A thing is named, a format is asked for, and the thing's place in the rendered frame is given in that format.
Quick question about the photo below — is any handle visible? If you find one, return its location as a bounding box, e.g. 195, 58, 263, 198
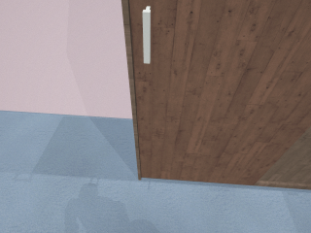
142, 6, 151, 64

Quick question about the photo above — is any wardrobe door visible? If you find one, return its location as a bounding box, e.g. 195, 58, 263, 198
259, 126, 311, 184
129, 0, 311, 185

